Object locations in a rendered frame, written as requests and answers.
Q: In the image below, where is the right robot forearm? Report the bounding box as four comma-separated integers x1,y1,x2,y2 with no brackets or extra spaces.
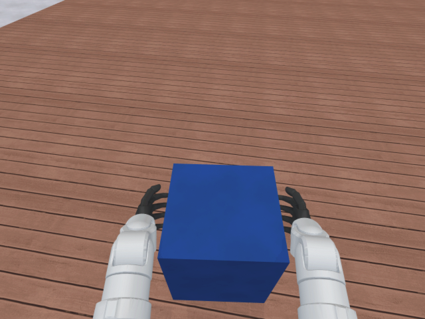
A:
290,218,357,319

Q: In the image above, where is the carton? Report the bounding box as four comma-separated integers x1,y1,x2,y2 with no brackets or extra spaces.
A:
157,163,290,303

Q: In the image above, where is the robot left hand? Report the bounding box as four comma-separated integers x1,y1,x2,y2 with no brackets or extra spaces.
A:
135,184,168,229

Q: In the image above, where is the robot right hand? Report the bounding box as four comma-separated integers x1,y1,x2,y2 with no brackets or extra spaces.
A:
278,187,311,234

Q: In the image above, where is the left robot forearm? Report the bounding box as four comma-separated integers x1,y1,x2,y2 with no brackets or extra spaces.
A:
93,214,157,319

